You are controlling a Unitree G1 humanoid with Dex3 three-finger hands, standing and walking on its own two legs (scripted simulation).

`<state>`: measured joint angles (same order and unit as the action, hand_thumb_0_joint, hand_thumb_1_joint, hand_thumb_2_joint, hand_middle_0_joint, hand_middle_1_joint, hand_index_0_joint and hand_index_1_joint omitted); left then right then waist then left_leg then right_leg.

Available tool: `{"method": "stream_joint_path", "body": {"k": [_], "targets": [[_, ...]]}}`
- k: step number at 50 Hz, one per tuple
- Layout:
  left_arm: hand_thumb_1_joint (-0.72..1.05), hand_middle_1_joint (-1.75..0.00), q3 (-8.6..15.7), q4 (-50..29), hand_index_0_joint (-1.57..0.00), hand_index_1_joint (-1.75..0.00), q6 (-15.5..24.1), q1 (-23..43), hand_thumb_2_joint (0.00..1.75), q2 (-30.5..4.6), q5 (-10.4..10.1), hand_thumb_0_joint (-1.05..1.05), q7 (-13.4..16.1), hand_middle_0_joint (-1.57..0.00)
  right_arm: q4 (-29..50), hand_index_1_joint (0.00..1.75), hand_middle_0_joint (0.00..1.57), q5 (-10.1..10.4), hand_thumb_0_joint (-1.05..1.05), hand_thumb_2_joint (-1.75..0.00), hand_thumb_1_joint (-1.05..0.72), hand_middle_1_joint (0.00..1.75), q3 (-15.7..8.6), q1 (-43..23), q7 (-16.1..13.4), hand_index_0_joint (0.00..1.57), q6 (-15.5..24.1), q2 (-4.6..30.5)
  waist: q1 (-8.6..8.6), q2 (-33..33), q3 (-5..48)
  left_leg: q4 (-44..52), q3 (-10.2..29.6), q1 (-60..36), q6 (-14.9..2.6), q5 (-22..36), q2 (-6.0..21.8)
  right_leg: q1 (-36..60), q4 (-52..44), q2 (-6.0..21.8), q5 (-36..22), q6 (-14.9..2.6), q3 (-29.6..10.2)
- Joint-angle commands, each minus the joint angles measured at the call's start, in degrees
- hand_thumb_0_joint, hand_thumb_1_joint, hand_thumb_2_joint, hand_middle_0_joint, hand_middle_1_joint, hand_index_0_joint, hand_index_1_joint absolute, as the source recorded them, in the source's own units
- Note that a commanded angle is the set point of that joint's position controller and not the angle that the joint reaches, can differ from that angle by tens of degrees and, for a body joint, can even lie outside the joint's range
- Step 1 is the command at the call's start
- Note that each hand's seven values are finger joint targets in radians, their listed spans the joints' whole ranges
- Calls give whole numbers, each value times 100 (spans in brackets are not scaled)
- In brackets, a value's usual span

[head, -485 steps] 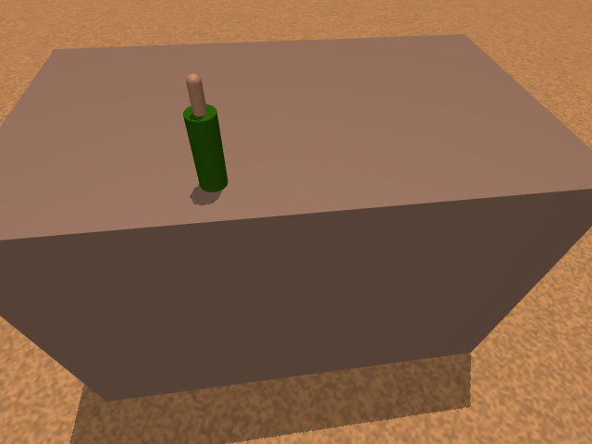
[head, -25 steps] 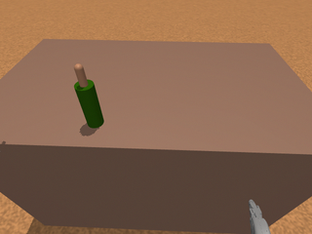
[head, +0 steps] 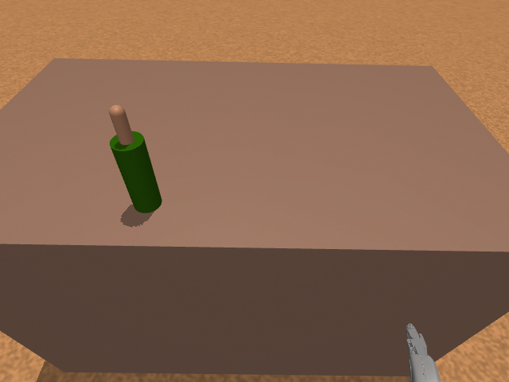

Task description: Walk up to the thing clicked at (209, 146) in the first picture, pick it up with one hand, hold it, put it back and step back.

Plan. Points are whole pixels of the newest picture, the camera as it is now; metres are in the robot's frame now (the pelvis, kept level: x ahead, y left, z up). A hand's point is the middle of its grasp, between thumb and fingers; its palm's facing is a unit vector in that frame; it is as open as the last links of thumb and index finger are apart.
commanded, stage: go down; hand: left
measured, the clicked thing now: (133, 161) +0.45 +0.20 +0.13
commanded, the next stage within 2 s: approach in 1.26 s
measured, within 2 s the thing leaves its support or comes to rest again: neither
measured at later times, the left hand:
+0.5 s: hand out of the picture +0.34 +0.39 +0.21, palm faces +0.19 -0.98 -0.01, open 17.6 cm
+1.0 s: hand out of the picture +0.34 +0.39 +0.20, palm faces +0.17 -0.99 -0.01, open 17.7 cm
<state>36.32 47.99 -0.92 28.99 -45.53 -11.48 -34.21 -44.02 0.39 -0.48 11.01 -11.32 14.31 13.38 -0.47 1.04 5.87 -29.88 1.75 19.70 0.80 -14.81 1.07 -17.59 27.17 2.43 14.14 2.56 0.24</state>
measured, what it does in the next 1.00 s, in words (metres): stands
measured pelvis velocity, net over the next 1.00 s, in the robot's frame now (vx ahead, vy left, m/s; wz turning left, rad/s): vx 0.01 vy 0.01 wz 0.01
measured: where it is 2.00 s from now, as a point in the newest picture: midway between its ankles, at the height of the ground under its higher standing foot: outside the picture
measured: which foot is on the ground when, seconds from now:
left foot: down 0.00-1.00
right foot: down 0.00-1.00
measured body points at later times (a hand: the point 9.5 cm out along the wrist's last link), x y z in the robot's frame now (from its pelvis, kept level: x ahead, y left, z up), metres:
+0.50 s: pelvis +0.00 +0.00 +0.00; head +0.02 +0.01 +0.45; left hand +0.33 +0.44 +0.21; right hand +0.16 -0.26 -0.08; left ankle +0.00 +0.13 -0.74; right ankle -0.01 -0.15 -0.74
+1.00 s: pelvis +0.01 +0.01 +0.00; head +0.02 +0.01 +0.45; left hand +0.33 +0.44 +0.20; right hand +0.17 -0.25 -0.08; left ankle +0.00 +0.13 -0.74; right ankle -0.01 -0.15 -0.74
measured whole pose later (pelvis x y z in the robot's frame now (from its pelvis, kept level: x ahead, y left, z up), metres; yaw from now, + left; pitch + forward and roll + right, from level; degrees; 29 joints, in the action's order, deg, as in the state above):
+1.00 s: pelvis +0.01 +0.01 +0.00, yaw +0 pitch +7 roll -1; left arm 36.3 52.5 -5.1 32.3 -48.5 -11.3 -37.6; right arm -42.4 0.6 1.7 11.1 -12.9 12.6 12.7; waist -1.1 0.7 7.0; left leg -32.2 2.3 23.0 0.3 -16.2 0.9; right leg -19.8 27.6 2.5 14.8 3.0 0.7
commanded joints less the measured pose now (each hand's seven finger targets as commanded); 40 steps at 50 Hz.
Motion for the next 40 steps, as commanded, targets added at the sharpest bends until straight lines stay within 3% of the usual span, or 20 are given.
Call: {"method": "stream_joint_path", "body": {"k": [1,5,6,8,10,11,13,14,16,17,19,21,22,25,28,30,34,35,37,40], "targets": [[-55,-3,338,-1244,-4,-4,264,2103,6,-2311,-215,0,-46,-5,771,5,5,-3,0,-5,54,5,-203,-658,-80,5,320,761,34,765,1318,285,-150,-1025,-114,1576,-195,82,-235,-246,-1252,-263,300],[-55,-3,369,-1288,-4,-4,171,2424,6,-2468,-184,0,-93,-5,831,5,5,-25,0,-5,54,5,-286,-587,-132,5,329,971,-75,886,1535,254,-88,-1234,-70,1812,-131,26,-205,-275,-1362,-281,323],[-55,-3,310,-1176,-4,-4,120,2352,6,-2383,-180,0,-105,-4,547,5,5,-12,0,-5,55,5,-73,-498,-101,5,285,662,25,931,1375,256,-89,-1135,-80,1781,-146,0,-223,-273,-1298,-287,334],[-56,-4,458,-1249,-4,-4,142,2350,6,-2565,-201,0,-124,-5,666,5,5,-31,0,-5,54,5,-330,-521,-146,5,315,971,-16,873,1471,229,-82,-1170,-78,1830,-148,84,-199,-273,-1376,-280,335],[-57,-4,388,-1096,-4,-5,96,2325,6,-2494,-172,0,-162,-4,664,5,5,-31,0,-5,54,5,-107,-456,-109,5,302,743,-19,847,1501,195,-66,-1196,-78,1918,-138,27,-189,-285,-1404,-274,347],[-57,-4,416,-979,-4,-5,65,2308,6,-2548,-173,0,-181,-4,889,5,5,-32,0,-5,54,5,-187,-470,-131,5,301,852,-98,729,1528,171,-81,-1241,-98,2003,-143,68,-211,-279,-1504,-257,335],[-57,-4,476,-1028,-3,-5,32,2358,7,-2625,-191,0,-191,-4,790,5,5,-20,0,-5,54,5,-118,-410,-127,5,289,783,-23,767,1463,190,-81,-1115,-84,2001,-148,104,-191,-278,-1489,-268,342],[-58,-4,363,-816,-3,-6,-15,2370,7,-2542,-183,0,-211,-4,669,5,5,-12,0,-5,54,5,-75,-375,-127,5,245,687,-50,769,1346,198,-100,-1050,-105,1854,-167,-21,-220,-273,-1389,-270,321],[-59,-5,466,-913,-4,-6,-44,2490,7,-2728,-184,0,-233,-5,951,5,5,-24,0,-5,54,5,-246,-481,-165,5,281,973,-78,700,1427,208,-93,-1046,-101,1850,-157,31,-216,-276,-1403,-267,320],[-57,-4,381,-692,-3,-5,-103,2360,7,-2616,-168,0,-242,-4,707,5,5,-14,0,-5,54,5,44,-352,-134,5,234,607,-7,784,1295,206,-127,-926,-120,1790,-203,85,-228,-244,-1392,-260,312],[-59,-4,363,-634,-4,-6,-147,2470,7,-2716,-139,0,-254,-5,928,5,5,-5,0,-6,53,5,-152,-501,-164,5,241,863,-43,717,1244,245,-110,-882,-109,1570,-190,-29,-235,-264,-1200,-274,304],[-58,-4,451,-747,-4,-6,-119,2680,7,-2923,-118,0,-269,-5,1003,5,5,-11,0,-6,54,5,-99,-544,-180,5,248,878,-39,755,1389,257,-94,-874,-113,1464,-187,7,-246,-262,-1127,-276,310],[-59,-4,362,-558,-4,-5,-159,2676,6,-2830,-107,0,-283,-5,858,5,5,-4,0,-5,54,5,21,-476,-161,5,219,707,-36,805,1360,267,-93,-863,-112,1460,-189,15,-242,-257,-1123,-289,314],[-58,-4,194,-450,-4,-5,-117,2871,6,-2712,-151,0,-370,-5,782,5,5,0,0,-6,53,5,-16,-564,-192,5,231,723,-98,633,1320,194,-95,-811,-156,1399,-212,-50,-239,-242,-1121,-248,282],[-59,-4,255,-344,-4,-5,-80,2868,5,-2994,-58,0,-388,-5,781,5,5,-14,0,-5,54,5,-76,-701,-226,5,226,832,-50,763,1510,178,-85,-854,-148,1270,-242,-83,-244,-226,-1010,-254,273],[-59,-4,355,-268,-5,-5,-53,2846,4,-3099,-76,0,-423,-5,958,5,5,-30,0,-5,54,5,-133,-610,-263,5,211,977,-131,714,1734,115,-72,-1039,-144,1452,-220,-46,-227,-236,-1156,-244,286],[-60,-5,326,-265,-5,-6,31,2729,4,-3012,-82,0,-418,-6,782,5,5,-8,0,-5,53,5,63,-567,-229,5,167,676,9,775,1612,86,-43,-849,-128,1608,-212,-80,-182,-258,-1179,-271,305],[-60,-5,434,-330,-5,-6,56,2708,5,-3112,-99,0,-405,-6,937,5,5,2,0,-5,53,5,-68,-590,-241,5,185,830,-55,878,1740,81,-65,-921,-110,1657,-208,-48,-169,-249,-1231,-278,300],[-57,-4,375,-379,-5,-5,23,2599,4,-2970,-110,0,-396,-5,921,5,5,-4,0,-5,53,5,-46,-454,-251,5,171,801,-97,941,1747,81,-66,-1026,-102,1795,-183,-73,-147,-263,-1329,-288,326],[-56,-4,323,-480,-4,-5,-19,2423,4,-2801,-163,0,-406,-5,842,5,5,16,0,-5,53,5,3,-443,-228,5,151,743,-25,962,1636,63,-57,-948,-102,1939,-167,-91,-138,-273,-1402,-303,331]]}}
